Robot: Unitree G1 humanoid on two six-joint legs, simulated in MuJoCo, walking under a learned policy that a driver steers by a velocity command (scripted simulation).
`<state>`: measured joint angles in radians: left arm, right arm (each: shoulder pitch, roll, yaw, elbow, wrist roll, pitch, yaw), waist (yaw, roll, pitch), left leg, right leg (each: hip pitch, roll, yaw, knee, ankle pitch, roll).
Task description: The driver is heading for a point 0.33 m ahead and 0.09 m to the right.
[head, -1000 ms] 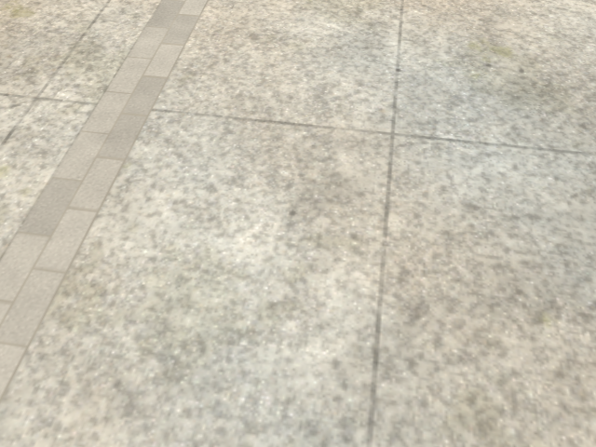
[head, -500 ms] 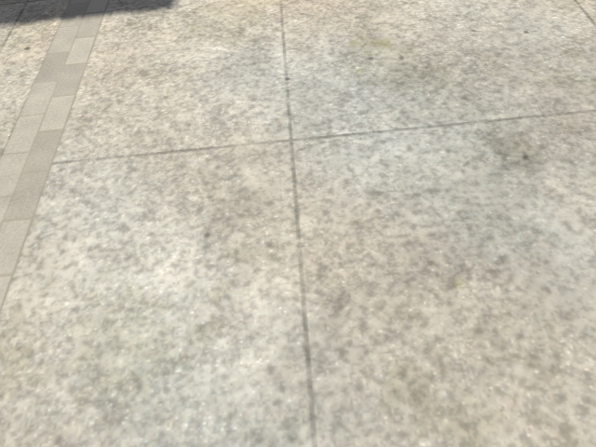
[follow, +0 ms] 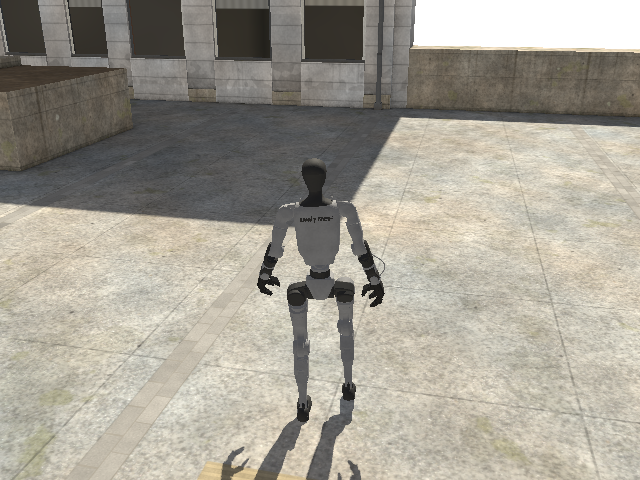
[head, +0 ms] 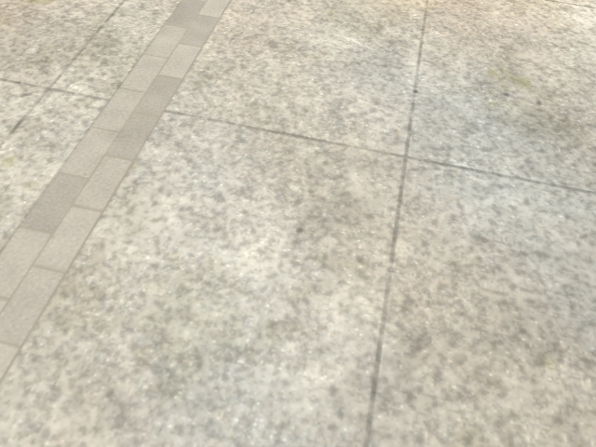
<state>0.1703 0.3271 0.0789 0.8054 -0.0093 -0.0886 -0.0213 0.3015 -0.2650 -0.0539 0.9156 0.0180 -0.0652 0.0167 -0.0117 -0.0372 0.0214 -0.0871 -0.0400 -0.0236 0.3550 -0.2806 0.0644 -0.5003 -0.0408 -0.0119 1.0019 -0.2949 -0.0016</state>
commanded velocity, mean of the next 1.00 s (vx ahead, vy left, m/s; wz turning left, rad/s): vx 0.20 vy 0.00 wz -0.06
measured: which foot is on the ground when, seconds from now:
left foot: down 0.00-0.32, up 0.34-0.68, down 0.70-1.00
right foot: up 0.00-0.28, down 0.30-1.00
